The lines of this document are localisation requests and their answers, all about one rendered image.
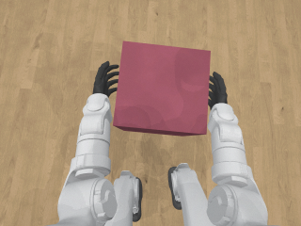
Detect right robot foot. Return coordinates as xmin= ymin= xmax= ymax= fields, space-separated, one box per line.
xmin=167 ymin=167 xmax=182 ymax=210

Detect carton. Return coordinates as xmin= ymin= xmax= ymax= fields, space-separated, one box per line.
xmin=113 ymin=40 xmax=211 ymax=137

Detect left robot foot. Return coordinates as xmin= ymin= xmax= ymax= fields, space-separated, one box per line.
xmin=133 ymin=177 xmax=143 ymax=222

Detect robot foot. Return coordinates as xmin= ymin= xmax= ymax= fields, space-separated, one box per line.
xmin=133 ymin=177 xmax=143 ymax=222
xmin=167 ymin=167 xmax=182 ymax=210

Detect right robot upper arm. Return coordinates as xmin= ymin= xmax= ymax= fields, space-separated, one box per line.
xmin=206 ymin=184 xmax=280 ymax=226

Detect robot right hand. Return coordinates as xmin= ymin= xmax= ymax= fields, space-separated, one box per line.
xmin=208 ymin=72 xmax=228 ymax=110

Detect robot right forearm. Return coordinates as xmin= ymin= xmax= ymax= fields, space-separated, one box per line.
xmin=207 ymin=103 xmax=268 ymax=217

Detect robot left hand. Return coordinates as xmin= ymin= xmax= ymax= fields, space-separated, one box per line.
xmin=92 ymin=61 xmax=119 ymax=97

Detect left robot upper arm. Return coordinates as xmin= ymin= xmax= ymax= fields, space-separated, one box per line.
xmin=45 ymin=177 xmax=118 ymax=226

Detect robot left forearm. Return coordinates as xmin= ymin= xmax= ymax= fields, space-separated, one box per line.
xmin=57 ymin=93 xmax=113 ymax=213

